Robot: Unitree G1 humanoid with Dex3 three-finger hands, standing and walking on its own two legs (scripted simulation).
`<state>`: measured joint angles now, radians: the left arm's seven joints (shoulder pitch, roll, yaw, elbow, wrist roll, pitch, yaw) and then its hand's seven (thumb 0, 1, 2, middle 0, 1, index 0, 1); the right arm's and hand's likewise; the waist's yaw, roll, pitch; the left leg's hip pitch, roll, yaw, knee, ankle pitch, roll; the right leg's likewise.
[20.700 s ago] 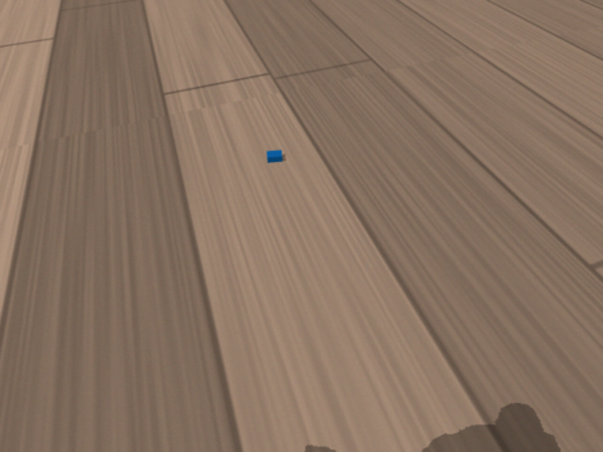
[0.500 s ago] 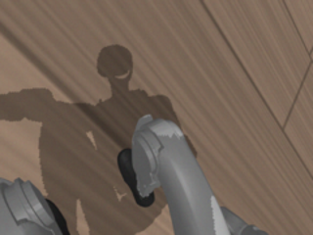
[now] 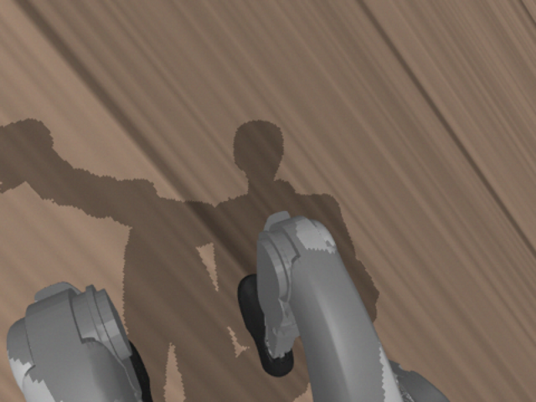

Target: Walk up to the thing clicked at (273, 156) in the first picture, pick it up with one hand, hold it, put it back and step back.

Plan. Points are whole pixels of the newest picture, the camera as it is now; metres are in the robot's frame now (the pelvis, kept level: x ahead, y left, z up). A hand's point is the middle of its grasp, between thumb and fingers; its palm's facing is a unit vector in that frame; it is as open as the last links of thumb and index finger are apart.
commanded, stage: settle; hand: left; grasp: from above
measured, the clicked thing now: out of the picture +0.48 +0.33 -0.24
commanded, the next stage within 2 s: lift in 0.32 s
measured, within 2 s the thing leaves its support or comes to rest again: neither
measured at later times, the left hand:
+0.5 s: hand out of the picture +0.47 +0.32 -0.13, palm faces -0.42 -0.13 -0.90, open 8.2 cm
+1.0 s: hand out of the picture +0.40 +0.33 -0.02, palm faces -0.43 -0.15 -0.89, open 8.2 cm
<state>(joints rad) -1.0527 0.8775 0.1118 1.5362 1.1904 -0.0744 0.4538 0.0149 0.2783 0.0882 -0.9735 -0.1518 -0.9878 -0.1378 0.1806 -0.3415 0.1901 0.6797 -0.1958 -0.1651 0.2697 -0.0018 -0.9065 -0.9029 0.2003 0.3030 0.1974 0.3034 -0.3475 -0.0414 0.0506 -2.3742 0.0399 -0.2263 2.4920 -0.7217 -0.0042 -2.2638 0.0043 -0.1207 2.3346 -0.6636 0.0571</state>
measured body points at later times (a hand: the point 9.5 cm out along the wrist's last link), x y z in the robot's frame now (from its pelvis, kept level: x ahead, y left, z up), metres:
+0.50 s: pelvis -0.01 -0.01 +0.01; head +0.23 +0.07 +0.39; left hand +0.48 +0.32 -0.08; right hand +0.06 -0.28 -0.09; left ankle +0.06 +0.13 -0.28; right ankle +0.11 -0.13 -0.28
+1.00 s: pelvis -0.01 -0.01 +0.09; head +0.19 +0.06 +0.48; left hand +0.42 +0.34 +0.03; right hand +0.10 -0.27 -0.03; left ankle +0.06 +0.13 -0.28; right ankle +0.11 -0.13 -0.28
